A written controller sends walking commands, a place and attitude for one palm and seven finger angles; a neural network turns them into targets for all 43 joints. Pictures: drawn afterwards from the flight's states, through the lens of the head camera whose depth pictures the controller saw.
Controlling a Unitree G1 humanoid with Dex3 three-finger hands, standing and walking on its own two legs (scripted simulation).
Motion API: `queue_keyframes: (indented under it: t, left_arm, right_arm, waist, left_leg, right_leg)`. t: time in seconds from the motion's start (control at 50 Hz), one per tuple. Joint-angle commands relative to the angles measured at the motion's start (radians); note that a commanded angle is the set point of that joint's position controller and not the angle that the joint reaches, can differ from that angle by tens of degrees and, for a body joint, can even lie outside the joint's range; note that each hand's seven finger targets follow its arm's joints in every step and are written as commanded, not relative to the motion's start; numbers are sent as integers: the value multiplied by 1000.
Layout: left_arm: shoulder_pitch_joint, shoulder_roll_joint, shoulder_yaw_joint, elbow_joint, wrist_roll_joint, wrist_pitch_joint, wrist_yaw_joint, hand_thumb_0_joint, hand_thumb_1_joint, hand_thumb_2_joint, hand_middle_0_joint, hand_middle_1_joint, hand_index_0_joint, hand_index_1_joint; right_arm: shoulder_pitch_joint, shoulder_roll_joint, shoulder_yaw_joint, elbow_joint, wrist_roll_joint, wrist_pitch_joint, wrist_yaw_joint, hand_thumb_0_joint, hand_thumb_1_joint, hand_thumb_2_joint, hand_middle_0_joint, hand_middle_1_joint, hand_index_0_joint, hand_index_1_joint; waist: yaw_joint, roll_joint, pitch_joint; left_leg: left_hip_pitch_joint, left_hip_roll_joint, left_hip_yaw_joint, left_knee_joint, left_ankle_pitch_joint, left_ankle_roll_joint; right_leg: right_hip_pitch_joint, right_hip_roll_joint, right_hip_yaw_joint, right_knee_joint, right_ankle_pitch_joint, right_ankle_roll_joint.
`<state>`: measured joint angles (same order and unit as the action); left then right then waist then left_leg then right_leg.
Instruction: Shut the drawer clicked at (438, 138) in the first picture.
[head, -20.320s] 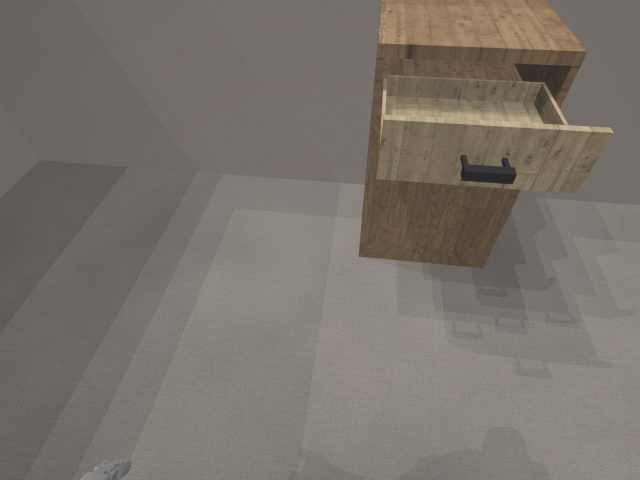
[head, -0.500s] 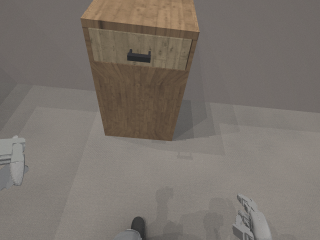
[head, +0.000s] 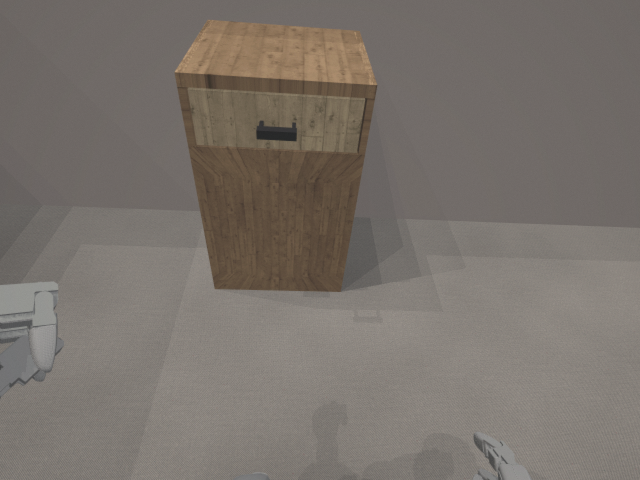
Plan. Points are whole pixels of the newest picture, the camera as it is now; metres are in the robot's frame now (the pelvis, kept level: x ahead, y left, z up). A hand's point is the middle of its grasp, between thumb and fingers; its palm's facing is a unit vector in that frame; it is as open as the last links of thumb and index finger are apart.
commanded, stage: stop stepping back and stand still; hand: left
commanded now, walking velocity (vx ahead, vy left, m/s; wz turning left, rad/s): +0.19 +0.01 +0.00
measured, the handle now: (277, 129) +0.96 +0.18 -0.04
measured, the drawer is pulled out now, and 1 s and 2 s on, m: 0.00 0.00 0.00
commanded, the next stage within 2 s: let the arm hang, fingers relaxed in 0.34 s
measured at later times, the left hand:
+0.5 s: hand (39, 395) +0.16 +0.29 +0.10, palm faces +0.36 -0.81 -0.47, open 3.2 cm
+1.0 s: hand out of the picture -0.10 +0.24 -0.16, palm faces +0.11 -0.95 -0.28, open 5.1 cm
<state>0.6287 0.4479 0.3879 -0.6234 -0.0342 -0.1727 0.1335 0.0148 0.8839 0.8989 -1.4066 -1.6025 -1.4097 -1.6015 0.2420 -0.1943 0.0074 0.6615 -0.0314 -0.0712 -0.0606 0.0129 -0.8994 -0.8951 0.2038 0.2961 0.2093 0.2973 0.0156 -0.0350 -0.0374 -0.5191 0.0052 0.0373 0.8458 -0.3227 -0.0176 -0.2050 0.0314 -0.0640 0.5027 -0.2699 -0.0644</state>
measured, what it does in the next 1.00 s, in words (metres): steps on the spot: left foot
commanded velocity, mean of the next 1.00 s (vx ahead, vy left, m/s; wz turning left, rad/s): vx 0.02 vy -0.01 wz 0.00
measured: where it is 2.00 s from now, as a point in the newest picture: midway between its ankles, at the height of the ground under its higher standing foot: outside the picture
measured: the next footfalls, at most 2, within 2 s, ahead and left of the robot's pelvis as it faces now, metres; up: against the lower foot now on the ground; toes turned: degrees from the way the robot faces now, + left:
left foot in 0.10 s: +0.07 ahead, +0.14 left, +0.00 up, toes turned +5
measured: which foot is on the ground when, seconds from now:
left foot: up 0.00-0.08, down 0.10-1.00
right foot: down 0.00-1.00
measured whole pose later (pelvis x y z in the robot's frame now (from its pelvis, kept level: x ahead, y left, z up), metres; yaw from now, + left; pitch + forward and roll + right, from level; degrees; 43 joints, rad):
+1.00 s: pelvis -0.03 +0.03 +0.00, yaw +6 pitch -1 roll -1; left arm 0.34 0.26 0.02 1.13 0.02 0.02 0.01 0.01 0.90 0.90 -0.60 -0.77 -0.60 -0.76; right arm 0.29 -0.21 -0.03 1.10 -0.02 0.03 -0.01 0.01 -0.91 -0.90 0.20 0.30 0.20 0.30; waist 0.01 0.02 0.08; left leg -0.30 -0.01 -0.02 0.45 -0.13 0.02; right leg -0.20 0.01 -0.03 0.44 -0.22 -0.01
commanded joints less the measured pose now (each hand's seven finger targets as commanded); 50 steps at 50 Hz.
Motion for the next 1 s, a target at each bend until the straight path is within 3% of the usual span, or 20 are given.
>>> queue_keyframes:
  t: [0.0,0.04,0.08,0.1,0.12,0.22,0.24,0.26,0.28,0.4,0.42,0.46,0.5,0.54,0.56,0.62,0.68,0.74,0.84,0.98]
  left_arm:
    - [-158,71,38,-66,10,-43,32,0,900,900,-1400,-1600,-1400,-1600]
    - [-185,80,34,-112,14,-65,39,0,900,900,-1400,-1600,-1400,-1600]
    - [-178,97,57,-193,17,-87,36,0,900,900,-1400,-1600,-1400,-1600]
    - [-164,113,87,-209,13,-100,34,0,900,900,-1400,-1600,-1400,-1600]
    - [-150,135,120,-200,25,-99,34,0,900,900,-1400,-1600,-1400,-1600]
    - [16,108,124,-166,21,-94,30,0,900,900,-1400,-1600,-1400,-1600]
    - [19,109,128,-137,20,-95,27,0,900,900,-1400,-1600,-1400,-1600]
    - [43,115,140,-93,10,-87,26,0,900,900,-1400,-1600,-1400,-1600]
    - [-45,106,117,-122,-1,-88,29,0,900,900,-1400,-1600,-1400,-1600]
    - [-100,72,70,-93,7,-104,32,0,900,900,-1400,-1600,-1400,-1600]
    - [-183,-69,-273,697,92,76,-115,0,900,900,-1400,-1600,-1400,-1600]
    - [-190,-149,-269,729,72,182,-124,0,900,900,-1320,-1513,-1320,-1513]
    - [-258,-125,-274,830,65,180,-127,0,900,900,-1240,-1427,-1240,-1427]
    - [-242,-89,-280,999,67,170,-126,0,900,900,-1160,-1340,-1160,-1340]
    - [-280,-51,-289,1075,69,168,-124,0,900,900,-1120,-1297,-1120,-1297]
    - [-424,-47,-327,1262,61,182,-123,0,900,900,-1000,-1167,-1000,-1167]
    - [-436,-83,-347,1400,51,174,-121,0,900,900,-880,-1037,-880,-1037]
    - [-355,-93,-329,1513,53,182,-121,0,900,900,-760,-907,-760,-907]
    - [-328,-74,-337,1625,49,166,-125,0,900,900,-560,-690,-560,-690]
    - [-364,-51,-342,1703,46,158,-118,0,900,900,-280,-387,-280,-387]
  right_arm:
    - [-120,-117,-40,-149,20,-69,-39,0,-900,-900,200,300,200,300]
    - [-105,-124,-31,-149,19,-95,-47,0,-900,-900,200,300,200,300]
    - [-106,-155,-35,-178,21,-115,-51,0,-900,-900,200,300,200,300]
    - [-108,-147,-32,-169,20,-118,-42,0,-900,-900,200,300,200,300]
    - [-109,-125,-32,-168,12,-123,-37,0,-900,-900,200,300,200,300]
    - [-92,-127,-44,-195,15,-108,-9,0,-900,-900,200,300,200,300]
    - [-84,-122,-52,-197,15,-94,-9,0,-900,-900,200,300,200,300]
    - [-75,-115,-56,-200,14,-83,-4,0,-900,-900,200,300,200,300]
    - [-78,-112,-52,-185,22,-89,-2,0,-900,-900,200,300,200,300]
    - [-93,-119,-35,-152,23,-112,-29,0,-900,-900,200,300,200,300]
    - [-55,-311,-102,71,15,-113,80,0,-900,-900,200,300,200,300]
    - [-45,-230,-83,15,9,-10,60,0,-900,-900,200,300,200,300]
    - [-55,-226,-61,10,-9,7,50,0,-900,-900,200,300,200,300]
    - [-97,-216,-52,33,-3,21,48,0,-900,-900,200,300,200,300]
    - [-103,-187,-49,49,8,29,52,0,-900,-900,200,300,200,300]
    - [-50,-128,-46,146,2,88,56,0,-900,-900,200,300,200,300]
    - [10,-106,-37,221,5,83,53,0,-900,-900,200,300,200,300]
    - [-28,-146,-51,254,-4,85,43,0,-900,-900,200,300,200,300]
    - [6,-171,-66,318,8,73,36,0,-900,-900,200,300,200,300]
    - [27,-178,-68,392,14,68,34,0,-900,-900,200,300,200,300]
  waist:
    - [-46,-27,110]
    - [-46,47,106]
    - [-36,252,116]
    - [-39,330,84]
    - [-43,368,94]
    - [-14,178,29]
    - [-20,40,44]
    - [-25,-113,52]
    - [-24,-156,50]
    - [-33,21,50]
    - [-89,135,55]
    - [-36,99,-21]
    - [-29,31,-25]
    - [22,-72,-66]
    - [9,-118,-39]
    - [-54,-107,116]
    - [-69,52,88]
    - [-19,257,104]
    - [-11,103,36]
    - [-25,41,80]
  left_leg:
    - [226,62,17,-139,-47,37]
    - [282,48,22,-341,-93,54]
    - [285,212,-281,-544,-171,132]
    - [190,301,-446,-686,-409,164]
    - [91,322,-502,-773,-518,178]
    - [-46,161,-137,-525,-280,74]
    - [-48,73,-52,-324,-216,41]
    - [-41,16,-9,-85,-105,16]
    - [-31,13,-15,43,-66,10]
    - [321,72,-52,-406,51,52]
    - [291,182,-233,-267,422,109]
    - [125,274,-348,-393,435,190]
    - [106,269,-417,-452,384,213]
    - [86,163,-269,-365,338,140]
    - [85,72,-179,-332,187,83]
    - [261,-13,-62,-200,-16,37]
    - [328,37,-115,-339,93,43]
    - [160,84,-220,-538,-195,64]
    - [220,83,-201,-539,-107,69]
    - [292,89,-178,-529,11,66]
  right_leg:
    - [-307,-276,203,-234,-464,-88]
    - [-263,-203,137,-122,-426,-42]
    - [-288,-49,49,155,-262,38]
    - [-230,-8,4,310,-289,61]
    - [-181,-12,37,430,-273,49]
    - [176,-32,30,-20,-185,29]
    - [120,-102,171,-162,-245,-9]
    - [14,-271,425,-305,-343,-82]
    - [-26,-348,512,-321,-261,-129]
    - [-161,-172,160,-114,-140,-3]
    - [-308,-161,42,202,160,45]
    - [-171,-63,58,335,-189,71]
    - [-139,-49,85,331,-246,66]
    - [48,-74,109,74,-1,53]
    - [21,-133,194,-26,41,27]
    - [-310,-233,318,-275,-366,-55]
    - [-256,-150,206,-180,-210,-19]
    - [-101,-79,150,-142,-225,10]
    - [-23,-94,146,-168,-132,1]
    - [-63,-117,141,-197,-109,-5]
